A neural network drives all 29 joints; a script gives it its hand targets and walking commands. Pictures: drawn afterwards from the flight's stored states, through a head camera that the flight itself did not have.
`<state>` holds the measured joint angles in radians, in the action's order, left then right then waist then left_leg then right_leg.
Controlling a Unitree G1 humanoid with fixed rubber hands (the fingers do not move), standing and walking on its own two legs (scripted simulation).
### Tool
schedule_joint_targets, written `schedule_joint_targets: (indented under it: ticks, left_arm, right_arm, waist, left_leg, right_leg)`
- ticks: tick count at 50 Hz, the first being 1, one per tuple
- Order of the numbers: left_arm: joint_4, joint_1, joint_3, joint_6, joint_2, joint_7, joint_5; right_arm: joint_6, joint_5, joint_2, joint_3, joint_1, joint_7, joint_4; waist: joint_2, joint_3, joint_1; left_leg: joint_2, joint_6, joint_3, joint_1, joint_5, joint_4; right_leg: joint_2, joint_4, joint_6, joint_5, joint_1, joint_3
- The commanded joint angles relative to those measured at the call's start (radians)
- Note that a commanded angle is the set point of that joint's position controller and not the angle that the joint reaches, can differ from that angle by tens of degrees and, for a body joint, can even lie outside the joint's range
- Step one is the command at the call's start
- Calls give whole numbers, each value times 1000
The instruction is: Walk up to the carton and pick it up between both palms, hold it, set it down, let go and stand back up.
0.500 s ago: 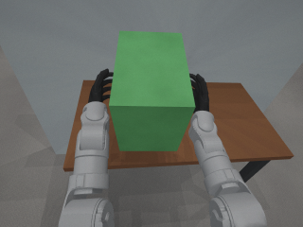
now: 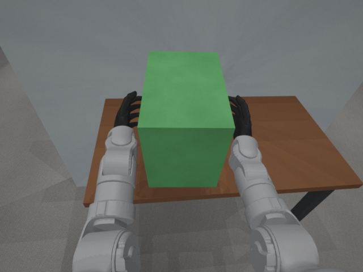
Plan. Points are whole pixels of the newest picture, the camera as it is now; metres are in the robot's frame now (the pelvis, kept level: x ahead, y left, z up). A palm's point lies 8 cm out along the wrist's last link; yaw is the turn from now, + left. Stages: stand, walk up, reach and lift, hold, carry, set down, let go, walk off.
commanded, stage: set down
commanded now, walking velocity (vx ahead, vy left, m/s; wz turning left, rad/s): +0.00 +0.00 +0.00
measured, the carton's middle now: (183, 119) +0.44 -0.03 +0.11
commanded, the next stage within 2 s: none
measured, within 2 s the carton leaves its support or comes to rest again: neither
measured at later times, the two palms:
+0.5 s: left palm (132, 133) +0.41 +0.10 +0.10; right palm (241, 133) +0.39 -0.16 +0.11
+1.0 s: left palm (138, 135) +0.42 +0.09 +0.07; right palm (240, 136) +0.41 -0.17 +0.08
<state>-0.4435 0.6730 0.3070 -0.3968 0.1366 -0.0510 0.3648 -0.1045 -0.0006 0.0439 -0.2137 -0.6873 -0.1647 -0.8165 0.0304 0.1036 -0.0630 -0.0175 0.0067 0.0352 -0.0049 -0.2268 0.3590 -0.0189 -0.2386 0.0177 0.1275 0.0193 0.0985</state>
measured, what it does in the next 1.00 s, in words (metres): stands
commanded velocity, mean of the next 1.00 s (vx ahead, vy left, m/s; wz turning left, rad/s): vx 0.00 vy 0.00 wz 0.00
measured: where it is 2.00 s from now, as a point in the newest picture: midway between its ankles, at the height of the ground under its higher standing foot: outside the picture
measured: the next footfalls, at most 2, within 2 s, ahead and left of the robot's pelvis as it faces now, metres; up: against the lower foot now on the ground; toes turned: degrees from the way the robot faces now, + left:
none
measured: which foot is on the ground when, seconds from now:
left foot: down 0.00-1.00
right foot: down 0.00-1.00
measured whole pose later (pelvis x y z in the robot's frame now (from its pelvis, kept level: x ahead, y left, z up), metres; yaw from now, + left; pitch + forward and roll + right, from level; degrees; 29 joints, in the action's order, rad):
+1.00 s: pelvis +0.02 +0.00 +0.00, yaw -3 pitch +3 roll -1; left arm -0.76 0.72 0.42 -0.14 0.15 -0.09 0.35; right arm -0.18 0.23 0.07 -0.44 -0.73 -0.10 -0.95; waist 0.01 0.00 -0.03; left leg -0.04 0.01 -0.01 -0.17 -0.23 0.35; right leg 0.00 -0.25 0.01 0.13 -0.18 0.06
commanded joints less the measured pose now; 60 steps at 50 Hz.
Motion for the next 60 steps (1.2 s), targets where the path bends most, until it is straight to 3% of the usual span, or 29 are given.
schedule_joint_targets:
  ticks: [1,5,10,14,20,26,34,47,60]
  left_arm:
    - [52,644,-388,108,544,144,-100]
    - [30,707,-383,162,556,121,-98]
    - [-64,696,-299,193,515,121,-64]
    - [-95,688,-247,209,497,128,-50]
    - [-103,730,-241,264,498,116,-52]
    - [-108,762,-279,308,522,92,-72]
    - [-161,727,-240,315,509,88,-58]
    - [-185,705,-205,351,503,52,-37]
    - [-228,705,-205,423,504,51,-39]
  right_arm:
    - [-60,43,460,281,-751,124,201]
    - [-72,57,494,277,-768,139,167]
    - [-62,99,496,221,-726,152,67]
    - [-68,131,510,186,-716,161,49]
    - [-89,177,537,156,-711,169,41]
    - [-105,206,545,139,-696,172,6]
    - [-94,238,534,94,-657,181,-39]
    - [-117,266,535,80,-639,212,-57]
    - [-145,329,574,55,-592,208,-84]
  waist:
    - [-19,-512,-2]
    - [-44,-585,12]
    - [-34,-520,26]
    - [-15,-526,41]
    - [-20,-610,36]
    - [-38,-660,9]
    - [-35,-628,8]
    - [-60,-689,39]
    - [-35,-732,20]
  left_leg:
    - [35,48,-77,21,335,-48]
    - [33,55,-83,29,387,-35]
    - [38,36,-103,-45,280,-70]
    - [40,23,-117,-90,246,-88]
    - [38,31,-126,-91,301,-75]
    - [28,56,-115,-61,384,-41]
    - [22,59,-114,-81,397,-36]
    - [7,69,-116,-92,511,-3]
    - [5,58,-120,-162,482,-9]
  right_leg:
    - [55,-45,25,-328,174,48]
    - [57,-59,20,-385,177,40]
    - [44,-59,27,-358,190,23]
    - [37,-68,32,-380,220,14]
    - [40,-89,34,-472,243,15]
    - [48,-100,29,-531,203,20]
    - [47,-104,27,-538,182,21]
    - [51,-131,11,-599,151,19]
    - [39,-154,15,-668,184,3]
